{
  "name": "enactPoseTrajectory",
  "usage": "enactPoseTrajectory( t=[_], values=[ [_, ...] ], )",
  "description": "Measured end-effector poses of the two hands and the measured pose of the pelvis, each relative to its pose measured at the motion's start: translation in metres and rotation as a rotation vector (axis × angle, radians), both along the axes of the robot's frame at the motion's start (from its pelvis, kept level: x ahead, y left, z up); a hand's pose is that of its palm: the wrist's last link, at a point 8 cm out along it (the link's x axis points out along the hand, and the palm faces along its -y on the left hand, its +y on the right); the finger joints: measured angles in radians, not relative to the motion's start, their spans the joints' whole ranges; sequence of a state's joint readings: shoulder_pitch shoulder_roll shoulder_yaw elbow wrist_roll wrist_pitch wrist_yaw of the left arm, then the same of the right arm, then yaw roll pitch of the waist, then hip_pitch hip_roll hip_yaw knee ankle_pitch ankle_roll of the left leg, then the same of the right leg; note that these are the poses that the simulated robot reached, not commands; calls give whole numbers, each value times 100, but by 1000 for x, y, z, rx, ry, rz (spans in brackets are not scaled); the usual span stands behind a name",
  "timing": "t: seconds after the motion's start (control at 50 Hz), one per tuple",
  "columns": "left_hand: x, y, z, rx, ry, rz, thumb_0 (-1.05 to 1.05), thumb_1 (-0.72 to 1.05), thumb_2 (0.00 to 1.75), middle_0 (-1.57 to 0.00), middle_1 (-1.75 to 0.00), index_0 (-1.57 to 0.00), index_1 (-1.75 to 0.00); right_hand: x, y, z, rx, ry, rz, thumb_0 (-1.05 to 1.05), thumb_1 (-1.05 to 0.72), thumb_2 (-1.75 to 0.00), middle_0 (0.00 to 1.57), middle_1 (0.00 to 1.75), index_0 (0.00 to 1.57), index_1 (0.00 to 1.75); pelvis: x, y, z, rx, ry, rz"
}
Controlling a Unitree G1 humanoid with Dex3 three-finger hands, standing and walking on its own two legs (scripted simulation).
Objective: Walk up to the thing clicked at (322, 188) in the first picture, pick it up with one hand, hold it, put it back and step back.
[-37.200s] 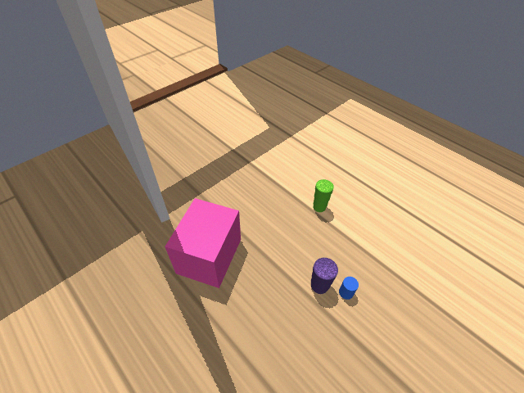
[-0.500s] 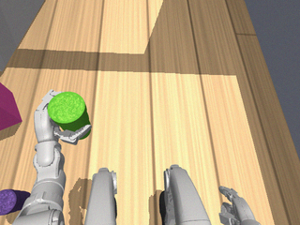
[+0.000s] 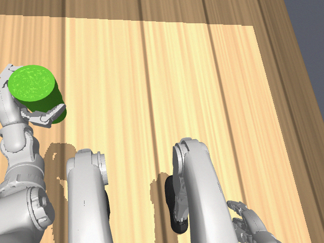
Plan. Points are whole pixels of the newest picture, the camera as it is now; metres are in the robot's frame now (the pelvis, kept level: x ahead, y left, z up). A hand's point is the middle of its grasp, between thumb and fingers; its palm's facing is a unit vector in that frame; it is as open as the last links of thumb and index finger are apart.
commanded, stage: crouch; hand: left
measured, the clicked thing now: (44, 100) +0.45 +0.23 -0.08
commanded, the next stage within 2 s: lower in 0.70 s
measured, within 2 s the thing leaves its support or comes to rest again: rests again in 1.72 s
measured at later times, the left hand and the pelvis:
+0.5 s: hand (49, 105) +0.47 +0.25 -0.16, palm faces +0.24 -0.97 -0.04, open 10.8 cm; pelvis +0.00 +0.01 -0.07, yaw -4 degrees
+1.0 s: hand (54, 109) +0.47 +0.25 -0.22, palm faces +0.27 -0.96 -0.03, open 10.8 cm; pelvis +0.00 +0.02 -0.09, yaw -7 degrees
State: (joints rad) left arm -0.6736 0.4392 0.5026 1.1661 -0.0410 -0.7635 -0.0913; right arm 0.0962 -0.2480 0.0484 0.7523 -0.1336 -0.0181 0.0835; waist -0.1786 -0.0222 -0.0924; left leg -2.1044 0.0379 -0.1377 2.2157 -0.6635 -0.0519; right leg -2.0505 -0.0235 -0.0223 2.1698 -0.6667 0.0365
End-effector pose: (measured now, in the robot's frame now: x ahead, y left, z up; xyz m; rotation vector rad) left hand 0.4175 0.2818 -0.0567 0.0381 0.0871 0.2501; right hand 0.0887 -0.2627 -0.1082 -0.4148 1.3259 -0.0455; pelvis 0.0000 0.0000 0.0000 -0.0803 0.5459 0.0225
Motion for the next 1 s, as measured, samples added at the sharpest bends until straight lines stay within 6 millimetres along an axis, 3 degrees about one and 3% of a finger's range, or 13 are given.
enactPoseTrajectory(
  t=[0.16,0.36,0.58,1.0],
  values=[
    [10,7,-38,-3,-1,15,-2,-54,114,-72,-108,-66,-113,-18,-2,-28,-27,53,2,1,-91,-91,20,30,20,30,-3,2,-34,-14,-24,-11],
    [16,13,-75,-16,7,1,-2,-53,113,-73,-108,-66,-113,-21,-3,-43,-56,95,46,0,-91,-91,20,30,20,30,-2,6,-59,-41,-54,-23],
    [17,14,-109,-20,13,4,-2,-53,113,-73,-108,-66,-113,-17,-5,-49,-93,127,106,0,-91,-91,20,30,20,30,-1,9,-75,-70,-88,-37],
    [23,16,-155,-30,35,23,-2,-53,113,-73,-107,-67,-112,-16,2,-42,-149,178,208,0,-92,-91,20,30,20,30,-3,17,-87,-125,-151,-58]
  ],
)
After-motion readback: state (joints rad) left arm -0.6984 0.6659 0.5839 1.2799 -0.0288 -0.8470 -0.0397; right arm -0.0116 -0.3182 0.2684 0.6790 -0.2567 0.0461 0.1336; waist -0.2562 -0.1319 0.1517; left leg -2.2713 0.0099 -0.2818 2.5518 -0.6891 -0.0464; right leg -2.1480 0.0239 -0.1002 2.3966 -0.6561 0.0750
